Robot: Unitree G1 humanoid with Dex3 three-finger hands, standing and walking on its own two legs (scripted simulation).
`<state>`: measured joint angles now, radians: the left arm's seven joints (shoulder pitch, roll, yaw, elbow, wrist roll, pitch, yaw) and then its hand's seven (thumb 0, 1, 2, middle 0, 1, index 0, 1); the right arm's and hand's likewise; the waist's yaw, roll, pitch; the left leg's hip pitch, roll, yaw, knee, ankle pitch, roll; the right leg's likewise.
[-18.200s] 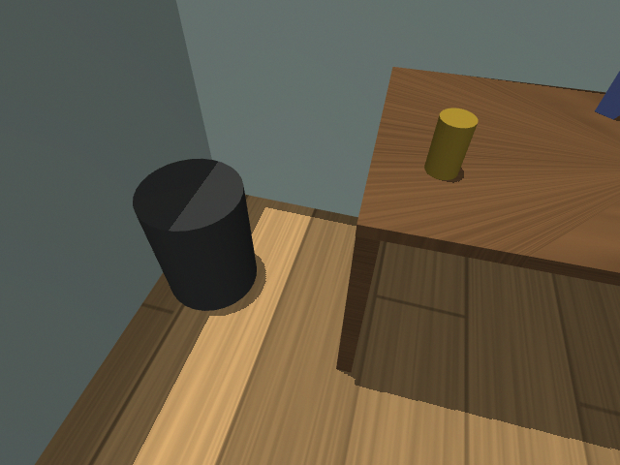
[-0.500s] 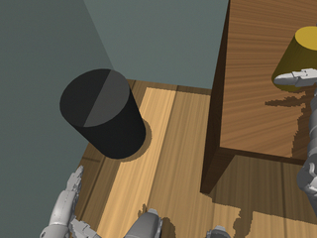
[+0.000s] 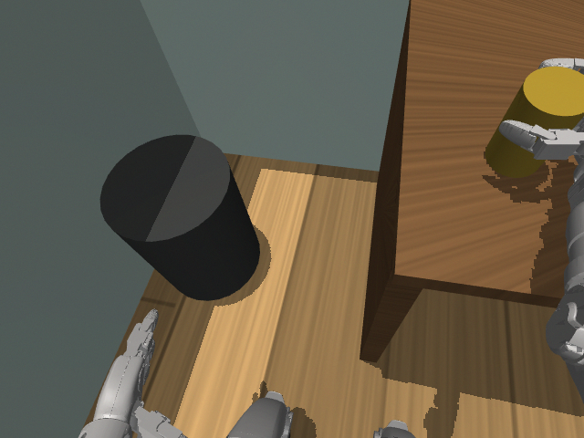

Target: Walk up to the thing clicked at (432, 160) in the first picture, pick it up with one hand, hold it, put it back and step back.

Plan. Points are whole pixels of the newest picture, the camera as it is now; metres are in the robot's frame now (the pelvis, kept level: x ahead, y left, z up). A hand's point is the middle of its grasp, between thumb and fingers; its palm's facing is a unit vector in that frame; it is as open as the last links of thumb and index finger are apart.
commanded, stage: settle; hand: right
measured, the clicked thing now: (532, 127) +0.54 -0.20 +0.09
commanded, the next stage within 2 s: lift in 1.00 s
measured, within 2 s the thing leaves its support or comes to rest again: leaves its support in 0.72 s
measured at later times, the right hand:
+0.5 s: hand (552, 115) +0.53 -0.21 +0.13, palm faces +0.15 +0.99 -0.02, open 10.3 cm
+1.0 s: hand (554, 106) +0.52 -0.20 +0.15, palm faces +0.15 +0.99 -0.01, open 10.5 cm
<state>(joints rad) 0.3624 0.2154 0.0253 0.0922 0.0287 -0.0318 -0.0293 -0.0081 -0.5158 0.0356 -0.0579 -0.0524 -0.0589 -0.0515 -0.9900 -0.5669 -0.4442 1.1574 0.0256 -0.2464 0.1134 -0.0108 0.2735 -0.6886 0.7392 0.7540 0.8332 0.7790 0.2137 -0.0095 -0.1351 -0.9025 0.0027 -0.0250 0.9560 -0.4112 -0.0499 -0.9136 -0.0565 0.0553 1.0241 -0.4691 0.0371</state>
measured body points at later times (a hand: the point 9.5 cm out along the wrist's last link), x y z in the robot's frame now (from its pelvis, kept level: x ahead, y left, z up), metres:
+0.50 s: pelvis +0.01 +0.00 +0.02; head +0.10 -0.02 +0.45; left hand +0.16 +0.26 -0.01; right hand +0.51 -0.26 +0.13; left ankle +0.02 +0.15 -0.67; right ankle +0.00 -0.14 -0.67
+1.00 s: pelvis +0.01 +0.00 +0.03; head +0.09 -0.02 +0.47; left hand +0.16 +0.27 -0.02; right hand +0.51 -0.25 +0.15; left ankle +0.02 +0.15 -0.67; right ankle +0.00 -0.14 -0.67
